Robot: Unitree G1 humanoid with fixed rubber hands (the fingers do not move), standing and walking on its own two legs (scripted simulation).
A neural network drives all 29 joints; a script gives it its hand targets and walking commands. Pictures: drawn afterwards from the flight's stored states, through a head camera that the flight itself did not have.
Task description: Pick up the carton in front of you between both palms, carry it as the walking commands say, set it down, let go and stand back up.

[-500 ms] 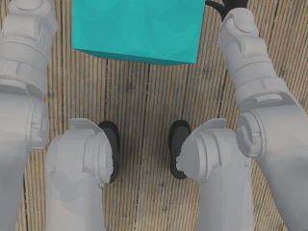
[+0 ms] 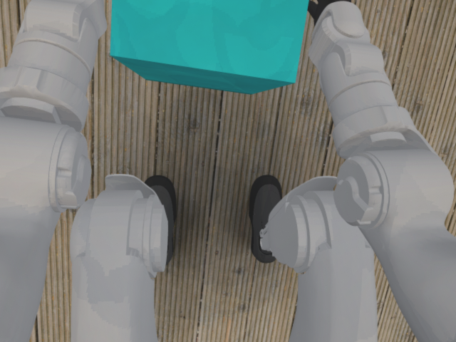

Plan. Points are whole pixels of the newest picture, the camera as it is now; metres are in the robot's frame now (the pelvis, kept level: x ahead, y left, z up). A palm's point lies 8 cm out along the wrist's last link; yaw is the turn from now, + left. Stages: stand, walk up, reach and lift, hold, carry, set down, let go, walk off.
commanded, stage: reach and lift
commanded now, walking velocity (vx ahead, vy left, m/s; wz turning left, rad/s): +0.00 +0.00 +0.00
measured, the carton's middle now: (209, 11) +0.55 +0.04 -0.24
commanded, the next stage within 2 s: none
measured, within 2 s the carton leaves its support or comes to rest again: leaves its support in 0.12 s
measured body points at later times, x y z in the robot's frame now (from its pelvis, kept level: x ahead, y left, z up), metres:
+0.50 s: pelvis +0.00 -0.02 +0.08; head +0.27 +0.03 +0.44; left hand +0.51 +0.21 +0.00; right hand +0.52 -0.10 +0.00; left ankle +0.11 +0.12 -0.33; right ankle +0.13 -0.13 -0.33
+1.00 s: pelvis +0.03 -0.01 +0.19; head +0.23 +0.02 +0.59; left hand +0.47 +0.20 +0.14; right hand +0.49 -0.11 +0.14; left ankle +0.11 +0.12 -0.33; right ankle +0.13 -0.13 -0.33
